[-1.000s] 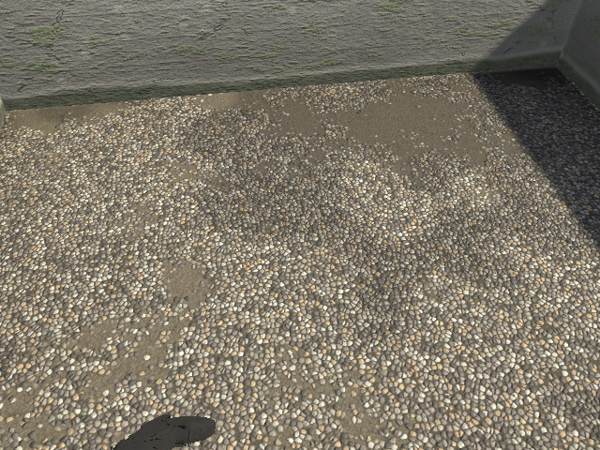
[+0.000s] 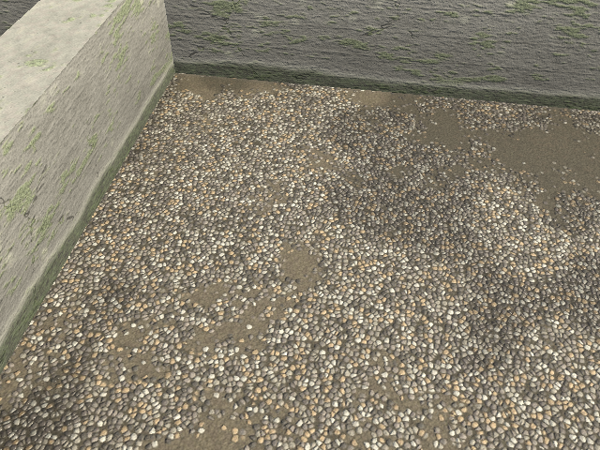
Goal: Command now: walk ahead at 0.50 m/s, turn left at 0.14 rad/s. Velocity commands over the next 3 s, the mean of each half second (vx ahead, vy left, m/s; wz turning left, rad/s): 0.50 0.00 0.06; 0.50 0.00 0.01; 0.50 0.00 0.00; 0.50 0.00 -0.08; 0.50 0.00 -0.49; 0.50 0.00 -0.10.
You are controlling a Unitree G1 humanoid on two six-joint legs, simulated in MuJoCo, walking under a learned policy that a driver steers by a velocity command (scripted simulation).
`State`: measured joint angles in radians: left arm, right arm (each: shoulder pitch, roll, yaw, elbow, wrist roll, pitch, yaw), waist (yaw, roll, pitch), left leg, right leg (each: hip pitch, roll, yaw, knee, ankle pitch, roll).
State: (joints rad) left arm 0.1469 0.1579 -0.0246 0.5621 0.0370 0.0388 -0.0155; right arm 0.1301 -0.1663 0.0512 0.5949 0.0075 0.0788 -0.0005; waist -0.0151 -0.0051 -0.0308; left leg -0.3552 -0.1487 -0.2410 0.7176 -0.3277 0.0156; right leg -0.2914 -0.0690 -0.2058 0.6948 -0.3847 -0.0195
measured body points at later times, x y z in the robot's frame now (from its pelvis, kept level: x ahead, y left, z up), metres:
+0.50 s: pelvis +0.00 -0.03 +0.00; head -0.01 -0.02 +0.45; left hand +0.19 +0.18 -0.08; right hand +0.18 -0.25 -0.09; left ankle +0.03 +0.11 -0.72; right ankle +0.00 -0.10 -0.72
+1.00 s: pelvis +0.01 -0.03 +0.00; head -0.01 -0.02 +0.45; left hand +0.18 +0.18 -0.09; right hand +0.20 -0.23 -0.09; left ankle +0.03 +0.11 -0.72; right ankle -0.01 -0.10 -0.72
